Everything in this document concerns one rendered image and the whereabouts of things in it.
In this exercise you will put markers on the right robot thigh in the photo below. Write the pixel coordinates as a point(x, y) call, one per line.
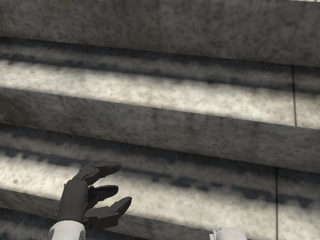
point(227, 233)

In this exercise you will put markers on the robot left hand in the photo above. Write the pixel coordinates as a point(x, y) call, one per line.
point(77, 198)

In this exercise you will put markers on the left robot forearm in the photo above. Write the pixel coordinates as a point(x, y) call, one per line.
point(67, 230)

